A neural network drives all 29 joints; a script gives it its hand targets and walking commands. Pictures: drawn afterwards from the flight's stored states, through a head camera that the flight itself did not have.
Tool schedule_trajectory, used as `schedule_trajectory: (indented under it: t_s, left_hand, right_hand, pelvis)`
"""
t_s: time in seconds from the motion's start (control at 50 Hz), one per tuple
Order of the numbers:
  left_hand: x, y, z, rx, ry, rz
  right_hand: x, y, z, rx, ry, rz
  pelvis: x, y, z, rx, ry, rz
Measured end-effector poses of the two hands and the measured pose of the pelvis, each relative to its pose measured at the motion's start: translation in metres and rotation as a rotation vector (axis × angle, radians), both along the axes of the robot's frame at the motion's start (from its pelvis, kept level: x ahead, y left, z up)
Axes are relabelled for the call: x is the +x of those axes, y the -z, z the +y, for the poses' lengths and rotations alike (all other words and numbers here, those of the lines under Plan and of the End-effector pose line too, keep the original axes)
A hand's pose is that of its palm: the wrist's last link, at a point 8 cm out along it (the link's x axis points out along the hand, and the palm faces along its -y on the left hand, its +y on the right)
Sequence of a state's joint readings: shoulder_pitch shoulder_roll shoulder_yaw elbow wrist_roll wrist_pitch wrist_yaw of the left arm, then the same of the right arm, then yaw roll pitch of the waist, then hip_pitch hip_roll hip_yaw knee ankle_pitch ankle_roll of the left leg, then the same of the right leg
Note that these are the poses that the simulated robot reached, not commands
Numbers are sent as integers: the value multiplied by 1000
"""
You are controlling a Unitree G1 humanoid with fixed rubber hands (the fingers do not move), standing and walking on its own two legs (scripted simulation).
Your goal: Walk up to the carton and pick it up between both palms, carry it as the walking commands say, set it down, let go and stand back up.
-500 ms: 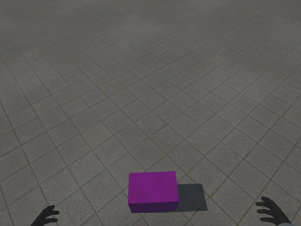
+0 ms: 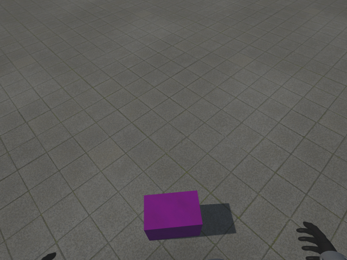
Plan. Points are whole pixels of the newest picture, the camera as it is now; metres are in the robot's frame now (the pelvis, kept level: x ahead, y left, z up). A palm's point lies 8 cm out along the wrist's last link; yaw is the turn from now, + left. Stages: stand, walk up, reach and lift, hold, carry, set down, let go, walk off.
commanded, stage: walk up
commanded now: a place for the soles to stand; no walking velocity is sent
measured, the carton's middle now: (172, 216) +0.41 +0.04 -0.65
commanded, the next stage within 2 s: stand in 0.52 s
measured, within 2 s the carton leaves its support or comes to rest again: neither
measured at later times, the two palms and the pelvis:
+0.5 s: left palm (48, 257) +0.15 +0.31 -0.08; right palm out of the picture +0.11 -0.31 -0.08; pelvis +0.01 +0.01 +0.02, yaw -2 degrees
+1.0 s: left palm (54, 246) +0.17 +0.31 -0.09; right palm (301, 233) +0.19 -0.28 -0.08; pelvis +0.01 +0.01 +0.00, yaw +5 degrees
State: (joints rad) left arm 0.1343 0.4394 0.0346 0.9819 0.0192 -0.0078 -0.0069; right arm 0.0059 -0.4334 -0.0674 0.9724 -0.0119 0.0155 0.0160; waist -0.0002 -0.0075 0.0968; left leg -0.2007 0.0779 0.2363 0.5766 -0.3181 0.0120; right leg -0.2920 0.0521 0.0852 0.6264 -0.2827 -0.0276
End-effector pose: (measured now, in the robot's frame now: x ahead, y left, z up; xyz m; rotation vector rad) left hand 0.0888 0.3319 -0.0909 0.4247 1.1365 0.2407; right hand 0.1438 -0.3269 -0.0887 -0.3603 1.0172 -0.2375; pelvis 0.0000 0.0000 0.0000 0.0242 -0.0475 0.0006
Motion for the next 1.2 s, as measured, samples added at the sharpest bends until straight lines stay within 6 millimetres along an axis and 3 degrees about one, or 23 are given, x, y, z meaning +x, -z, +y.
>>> schedule_trajectory:
  t_s: [0.14, 0.28, 0.44, 0.72, 0.84, 1.0, 1.2]
  left_hand:
    - [-3, -5, -6, 13, 15, 16]
    - [32, -9, -18, -45, 46, -45]
    - [59, -10, -22, -69, 66, -85]
    - [44, -7, -11, -54, 38, -31]
    - [69, -18, -19, -97, 53, -128]
    - [83, -6, -26, -129, 11, -121]
    - [145, 15, -41, -161, 28, -227]
  right_hand:
    - [-2, 1, 1, 22, 14, 0]
    - [-27, 0, 14, 38, 29, 60]
    - [-36, -5, 13, 21, 60, 68]
    - [-31, -7, 12, 10, 60, 68]
    - [13, -16, 27, 31, -12, -14]
    - [47, -8, 45, 71, -12, -26]
    - [88, 21, 67, 135, -11, -94]
  pelvis:
    - [0, -4, -2, -11, 26, 9]
    - [5, -14, 2, -17, 25, 19]
    - [7, -17, 6, -17, 32, 18]
    - [9, -17, 9, -19, 38, 15]
    - [-2, -9, 9, -26, -52, -8]
    - [5, 1, 10, -37, -82, 20]
    - [10, 25, 8, -43, -84, 166]
